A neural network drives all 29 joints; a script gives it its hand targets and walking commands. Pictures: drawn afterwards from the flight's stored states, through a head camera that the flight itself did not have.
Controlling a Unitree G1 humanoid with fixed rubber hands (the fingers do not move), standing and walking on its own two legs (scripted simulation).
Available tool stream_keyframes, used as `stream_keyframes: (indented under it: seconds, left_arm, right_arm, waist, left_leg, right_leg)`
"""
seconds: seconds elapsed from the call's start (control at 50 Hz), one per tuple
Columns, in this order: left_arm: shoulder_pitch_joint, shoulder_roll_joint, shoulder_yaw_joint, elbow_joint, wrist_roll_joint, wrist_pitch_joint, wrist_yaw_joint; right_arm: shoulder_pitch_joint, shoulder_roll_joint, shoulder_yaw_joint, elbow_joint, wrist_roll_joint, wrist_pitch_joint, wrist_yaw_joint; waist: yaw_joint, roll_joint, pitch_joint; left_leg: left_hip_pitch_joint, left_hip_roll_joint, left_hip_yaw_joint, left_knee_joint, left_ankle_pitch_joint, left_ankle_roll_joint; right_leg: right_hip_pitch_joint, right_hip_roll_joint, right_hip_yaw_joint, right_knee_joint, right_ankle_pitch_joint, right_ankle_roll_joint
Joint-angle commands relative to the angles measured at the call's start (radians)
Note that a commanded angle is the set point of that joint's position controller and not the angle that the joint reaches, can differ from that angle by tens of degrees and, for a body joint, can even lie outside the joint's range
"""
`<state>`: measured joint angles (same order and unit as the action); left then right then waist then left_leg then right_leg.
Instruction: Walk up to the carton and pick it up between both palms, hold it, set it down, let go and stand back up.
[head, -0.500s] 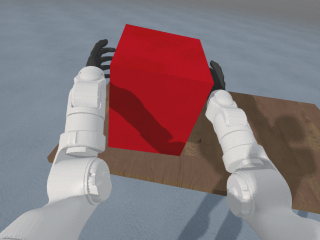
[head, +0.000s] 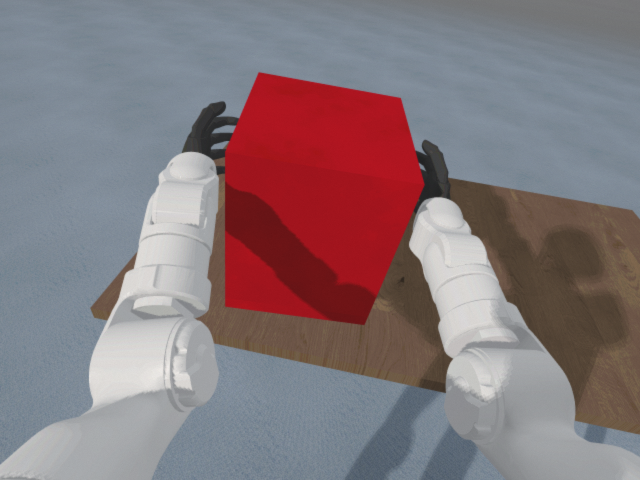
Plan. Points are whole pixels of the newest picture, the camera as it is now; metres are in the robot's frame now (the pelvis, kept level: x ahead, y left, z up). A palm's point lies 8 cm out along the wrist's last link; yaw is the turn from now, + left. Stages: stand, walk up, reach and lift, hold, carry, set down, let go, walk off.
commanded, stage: set down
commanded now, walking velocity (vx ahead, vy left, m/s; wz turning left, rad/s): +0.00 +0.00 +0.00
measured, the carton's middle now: (313, 202) +0.45 -0.02 +0.17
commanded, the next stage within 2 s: none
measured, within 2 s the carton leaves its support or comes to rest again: rests again in 1.72 s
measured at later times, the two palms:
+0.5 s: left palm (205, 179) +0.44 +0.13 +0.20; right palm (423, 216) +0.40 -0.16 +0.18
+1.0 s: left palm (207, 198) +0.45 +0.13 +0.16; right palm (414, 231) +0.40 -0.16 +0.15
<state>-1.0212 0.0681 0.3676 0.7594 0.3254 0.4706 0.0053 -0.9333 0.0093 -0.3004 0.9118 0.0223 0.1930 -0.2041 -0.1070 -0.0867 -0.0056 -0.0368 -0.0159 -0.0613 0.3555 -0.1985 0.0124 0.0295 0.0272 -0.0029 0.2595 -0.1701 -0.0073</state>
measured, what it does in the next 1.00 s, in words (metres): stands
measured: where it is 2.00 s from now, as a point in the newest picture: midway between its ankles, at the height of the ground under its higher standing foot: outside the picture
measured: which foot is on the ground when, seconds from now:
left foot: down 0.00-1.00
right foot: down 0.00-1.00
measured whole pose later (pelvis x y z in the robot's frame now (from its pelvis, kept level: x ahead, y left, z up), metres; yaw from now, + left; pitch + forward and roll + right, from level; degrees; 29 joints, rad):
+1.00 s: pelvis +0.02 +0.01 +0.00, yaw -2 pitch -3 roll -1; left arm -1.00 0.06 0.45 0.99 0.32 0.25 -0.01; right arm -0.87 0.12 -0.55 0.90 -0.26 0.07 -0.16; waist -0.08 -0.06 0.00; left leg -0.09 -0.02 -0.01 0.34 -0.21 0.03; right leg -0.04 0.01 -0.01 0.27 -0.18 0.01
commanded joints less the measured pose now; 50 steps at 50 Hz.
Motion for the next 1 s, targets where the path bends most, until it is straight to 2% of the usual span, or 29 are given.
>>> stream_keyframes:
  seconds: [0.0,0.16,0.26,0.36,0.48,0.54,0.62,0.74,0.88,0.92,0.98]
  left_arm:
    - [-0.627,-0.557,-0.262,-0.043,-0.113,-0.052,-0.147]
    - [-0.602,-0.535,-0.216,0.017,-0.098,-0.067,-0.168]
    - [-0.634,-0.553,-0.237,0.011,-0.11,-0.109,-0.152]
    - [-0.62,-0.534,-0.213,0.049,-0.106,-0.125,-0.153]
    - [-0.615,-0.534,-0.2,0.066,-0.096,-0.157,-0.144]
    - [-0.592,-0.511,-0.167,0.099,-0.085,-0.159,-0.153]
    - [-0.629,-0.522,-0.177,0.086,-0.096,-0.193,-0.153]
    - [-0.61,-0.492,-0.137,0.14,-0.074,-0.213,-0.157]
    - [-0.615,-0.492,-0.137,0.158,-0.074,-0.256,-0.153]
    - [-0.604,-0.483,-0.114,0.185,-0.063,-0.256,-0.158]
    - [-0.606,-0.476,-0.103,0.177,-0.065,-0.271,-0.162]
  right_arm:
    - [-0.882,0.445,0.231,-0.262,0.029,-0.09,0.138]
    - [-0.834,0.442,0.182,-0.22,-0.022,-0.089,0.143]
    - [-0.845,0.459,0.176,-0.229,-0.042,-0.117,0.156]
    - [-0.811,0.464,0.15,-0.192,-0.075,-0.116,0.161]
    - [-0.794,0.479,0.136,-0.179,-0.101,-0.133,0.174]
    - [-0.762,0.478,0.113,-0.148,-0.121,-0.129,0.175]
    - [-0.784,0.506,0.111,-0.188,-0.143,-0.151,0.18]
    - [-0.729,0.493,0.046,-0.137,-0.203,-0.152,0.189]
    - [-0.711,0.512,0.023,-0.138,-0.249,-0.184,0.2]
    - [-0.692,0.506,-0.002,-0.116,-0.268,-0.179,0.203]
    - [-0.693,0.52,-0.008,-0.141,-0.281,-0.187,0.207]
  waist:
    - [0.002,0.132,-0.437]
    - [-0.011,0.116,-0.379]
    - [-0.003,0.137,-0.459]
    - [-0.004,0.125,-0.413]
    - [0.012,0.142,-0.453]
    - [0.016,0.127,-0.403]
    - [0.02,0.129,-0.486]
    - [0.013,0.127,-0.425]
    - [0.015,0.14,-0.491]
    - [0.015,0.136,-0.445]
    - [0.028,0.138,-0.475]
  left_leg:
    - [0.173,-0.014,0.081,-0.006,0.343,-0.065]
    - [0.158,-0.016,0.085,-0.023,0.313,-0.062]
    - [0.216,-0.007,0.087,0.01,0.419,-0.082]
    - [0.178,-0.008,0.091,-0.006,0.366,-0.076]
    - [0.196,-0.004,0.095,0.01,0.442,-0.086]
    - [0.159,-0.006,0.101,-0.004,0.396,-0.08]
    - [0.149,-0.009,0.105,0.0,0.412,-0.077]
    - [0.138,-0.006,0.113,-0.016,0.361,-0.078]
    - [0.163,0.004,0.121,0.009,0.454,-0.093]
    - [0.155,0.004,0.121,0.0,0.422,-0.093]
    - [0.123,0.002,0.124,-0.01,0.394,-0.084]
  right_leg:
    - [0.06,0.007,-0.09,0.012,0.341,0.053]
    - [0.041,0.002,-0.09,0.006,0.324,0.056]
    - [0.034,0.013,-0.099,0.02,0.367,0.051]
    - [0.027,0.009,-0.096,0.016,0.342,0.053]
    - [0.041,0.013,-0.096,0.031,0.389,0.054]
    - [0.042,0.009,-0.094,0.026,0.37,0.057]
    - [0.063,0.004,-0.093,0.045,0.43,0.063]
    - [0.034,0.0,-0.094,0.033,0.375,0.063]
    - [0.024,0.005,-0.107,0.045,0.409,0.063]
    - [0.01,0.004,-0.106,0.036,0.381,0.062]
    - [0.012,0.0,-0.105,0.043,0.383,0.065]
